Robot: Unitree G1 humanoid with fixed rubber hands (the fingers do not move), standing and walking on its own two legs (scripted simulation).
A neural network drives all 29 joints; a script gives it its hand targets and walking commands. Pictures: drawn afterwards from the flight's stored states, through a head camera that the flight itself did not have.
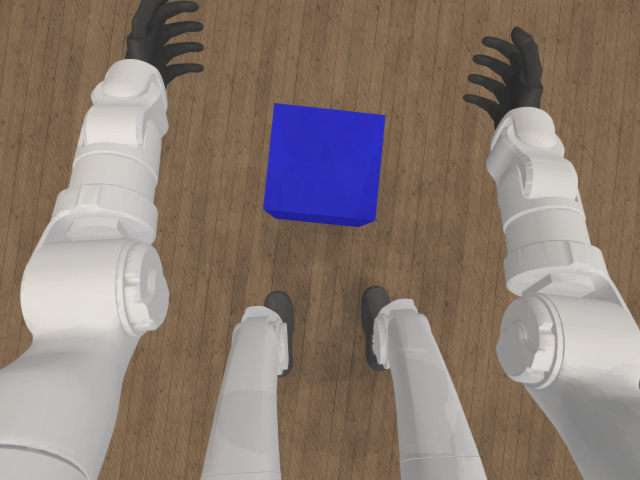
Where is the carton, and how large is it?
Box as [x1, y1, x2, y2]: [263, 103, 384, 226]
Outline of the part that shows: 274,103 263,208 275,218 353,226 359,226 374,220 384,115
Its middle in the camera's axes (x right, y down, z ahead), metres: +0.00 -0.14 +0.85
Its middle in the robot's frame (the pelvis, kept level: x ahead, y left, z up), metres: +0.50 -0.01 -0.52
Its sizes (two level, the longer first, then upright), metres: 0.210 0.200 0.250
